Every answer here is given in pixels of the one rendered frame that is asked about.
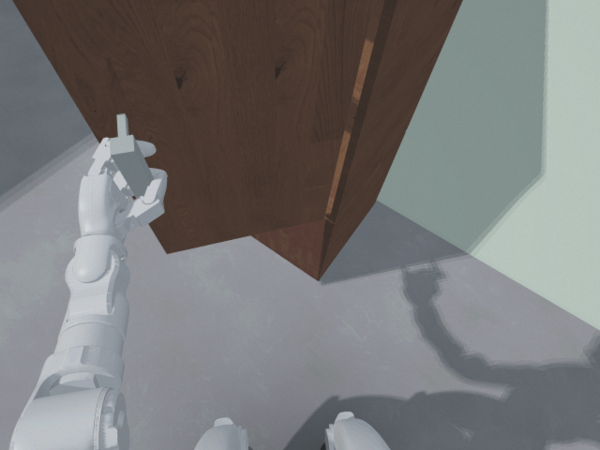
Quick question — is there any robot left upper arm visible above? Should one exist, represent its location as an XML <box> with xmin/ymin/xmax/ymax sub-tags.
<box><xmin>14</xmin><ymin>386</ymin><xmax>130</xmax><ymax>450</ymax></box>

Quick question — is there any handle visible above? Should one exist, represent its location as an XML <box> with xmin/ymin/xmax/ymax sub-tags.
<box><xmin>110</xmin><ymin>113</ymin><xmax>164</xmax><ymax>208</ymax></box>

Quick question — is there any left robot hand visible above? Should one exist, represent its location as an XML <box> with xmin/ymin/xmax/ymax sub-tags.
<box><xmin>78</xmin><ymin>138</ymin><xmax>168</xmax><ymax>244</ymax></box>

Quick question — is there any robot left shin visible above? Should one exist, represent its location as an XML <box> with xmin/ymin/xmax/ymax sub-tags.
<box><xmin>214</xmin><ymin>417</ymin><xmax>234</xmax><ymax>427</ymax></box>

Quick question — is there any left robot forearm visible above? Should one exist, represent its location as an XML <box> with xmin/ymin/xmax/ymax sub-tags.
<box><xmin>9</xmin><ymin>234</ymin><xmax>130</xmax><ymax>450</ymax></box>

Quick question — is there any cupboard door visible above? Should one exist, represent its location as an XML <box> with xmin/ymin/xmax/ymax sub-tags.
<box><xmin>12</xmin><ymin>0</ymin><xmax>374</xmax><ymax>254</ymax></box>

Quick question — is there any robot right thigh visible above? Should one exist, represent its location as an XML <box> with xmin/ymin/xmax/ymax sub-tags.
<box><xmin>324</xmin><ymin>418</ymin><xmax>390</xmax><ymax>450</ymax></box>

